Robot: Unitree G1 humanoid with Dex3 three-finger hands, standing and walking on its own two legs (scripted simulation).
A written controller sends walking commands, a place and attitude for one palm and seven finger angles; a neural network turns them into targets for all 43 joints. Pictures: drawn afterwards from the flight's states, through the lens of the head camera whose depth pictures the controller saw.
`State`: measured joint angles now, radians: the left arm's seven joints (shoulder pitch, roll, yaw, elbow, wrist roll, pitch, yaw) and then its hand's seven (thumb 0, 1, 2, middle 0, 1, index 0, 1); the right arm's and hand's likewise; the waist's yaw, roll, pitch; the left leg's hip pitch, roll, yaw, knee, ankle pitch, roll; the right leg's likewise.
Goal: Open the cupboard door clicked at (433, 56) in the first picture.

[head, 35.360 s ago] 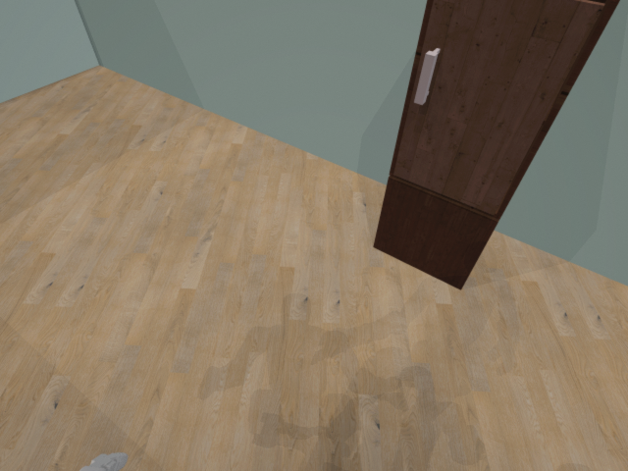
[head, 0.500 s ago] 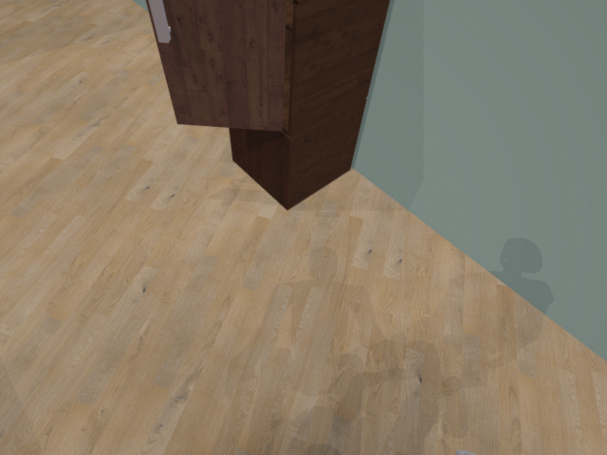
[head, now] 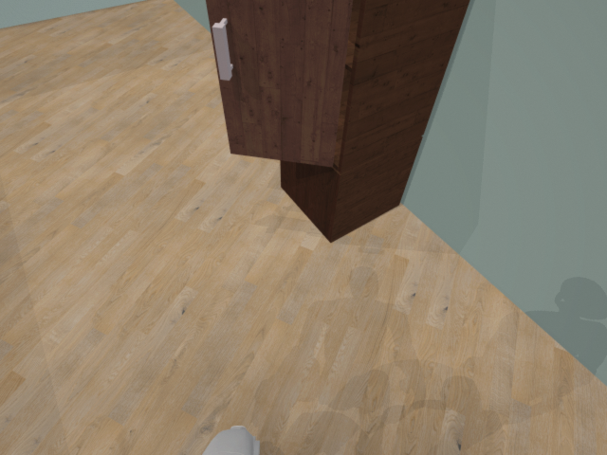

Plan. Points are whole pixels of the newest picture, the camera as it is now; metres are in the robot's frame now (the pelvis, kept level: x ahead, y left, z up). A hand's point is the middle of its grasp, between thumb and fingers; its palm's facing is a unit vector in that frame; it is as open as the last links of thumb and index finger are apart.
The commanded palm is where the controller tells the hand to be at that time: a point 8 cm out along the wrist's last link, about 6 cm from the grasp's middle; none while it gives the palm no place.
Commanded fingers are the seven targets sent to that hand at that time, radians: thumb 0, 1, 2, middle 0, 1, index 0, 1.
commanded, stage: take the last steps up to it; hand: left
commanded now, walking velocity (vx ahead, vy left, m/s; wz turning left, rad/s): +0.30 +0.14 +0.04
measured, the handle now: (225, 49) +1.01 +0.28 +0.02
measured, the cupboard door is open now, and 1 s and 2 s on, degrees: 46 46 46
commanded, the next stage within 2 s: come to a stop and stand still in 0.90 s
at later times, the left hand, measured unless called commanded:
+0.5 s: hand (159, 348) +0.29 +0.27 -0.15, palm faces -0.01 -0.98 -0.19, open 7.4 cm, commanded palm none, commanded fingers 0.00 0.90 0.90 -0.20 -0.30 -0.20 -0.30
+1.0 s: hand (147, 342) +0.31 +0.31 -0.20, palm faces +0.05 -0.99 -0.16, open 7.3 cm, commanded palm none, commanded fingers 0.00 0.90 0.90 -0.20 -0.30 -0.20 -0.30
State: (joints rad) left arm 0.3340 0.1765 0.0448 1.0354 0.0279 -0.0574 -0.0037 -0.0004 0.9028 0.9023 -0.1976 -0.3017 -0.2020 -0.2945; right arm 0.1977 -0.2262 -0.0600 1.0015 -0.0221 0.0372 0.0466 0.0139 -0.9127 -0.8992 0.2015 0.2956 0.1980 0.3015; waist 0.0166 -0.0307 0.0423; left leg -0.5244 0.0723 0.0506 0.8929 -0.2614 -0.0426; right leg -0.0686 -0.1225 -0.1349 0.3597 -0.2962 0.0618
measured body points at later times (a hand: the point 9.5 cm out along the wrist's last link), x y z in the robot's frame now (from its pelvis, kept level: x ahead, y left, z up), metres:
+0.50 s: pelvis +0.17 +0.09 +0.00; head +0.18 +0.08 +0.45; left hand +0.29 +0.32 -0.14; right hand +0.14 -0.15 -0.16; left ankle +0.13 +0.16 -0.74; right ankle +0.25 -0.04 -0.71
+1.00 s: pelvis +0.35 +0.13 -0.02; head +0.36 +0.15 +0.43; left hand +0.31 +0.36 -0.18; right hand +0.43 -0.12 -0.15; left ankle +0.44 +0.22 -0.75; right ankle +0.28 -0.02 -0.73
